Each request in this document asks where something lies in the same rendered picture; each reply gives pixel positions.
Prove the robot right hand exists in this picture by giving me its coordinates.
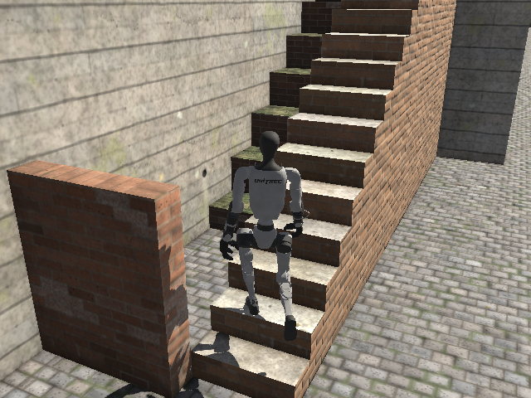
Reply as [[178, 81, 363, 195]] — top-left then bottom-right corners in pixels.
[[284, 223, 303, 238]]

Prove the robot left hand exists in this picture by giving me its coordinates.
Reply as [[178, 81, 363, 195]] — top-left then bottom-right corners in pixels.
[[220, 239, 239, 260]]

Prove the humanoid robot torso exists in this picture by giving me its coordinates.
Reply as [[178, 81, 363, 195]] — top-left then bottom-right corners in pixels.
[[248, 163, 287, 249]]

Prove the left robot foot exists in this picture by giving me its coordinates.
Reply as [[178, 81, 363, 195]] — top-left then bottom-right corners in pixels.
[[246, 296, 260, 315]]

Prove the left robot upper arm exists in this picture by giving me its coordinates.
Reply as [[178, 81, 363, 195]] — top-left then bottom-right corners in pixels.
[[231, 166, 251, 213]]

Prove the right robot upper arm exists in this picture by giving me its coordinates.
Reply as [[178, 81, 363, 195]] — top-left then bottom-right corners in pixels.
[[285, 167, 302, 212]]

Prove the robot right forearm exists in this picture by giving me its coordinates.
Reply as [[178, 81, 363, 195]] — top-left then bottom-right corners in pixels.
[[292, 201, 304, 227]]

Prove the robot left forearm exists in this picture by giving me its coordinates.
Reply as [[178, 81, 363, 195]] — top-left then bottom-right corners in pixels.
[[222, 201, 239, 242]]

